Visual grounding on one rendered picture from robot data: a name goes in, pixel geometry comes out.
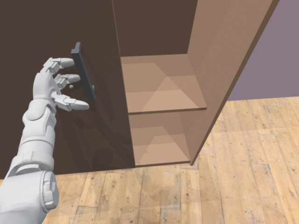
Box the left robot hand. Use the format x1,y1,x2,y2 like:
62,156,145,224
33,57,89,112

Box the left robot upper arm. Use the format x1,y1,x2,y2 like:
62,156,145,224
0,170,59,224

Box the handle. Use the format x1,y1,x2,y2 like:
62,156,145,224
71,42,96,101

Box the robot left forearm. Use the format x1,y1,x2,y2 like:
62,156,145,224
0,99,57,190

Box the wardrobe door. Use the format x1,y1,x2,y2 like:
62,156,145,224
0,0,135,180

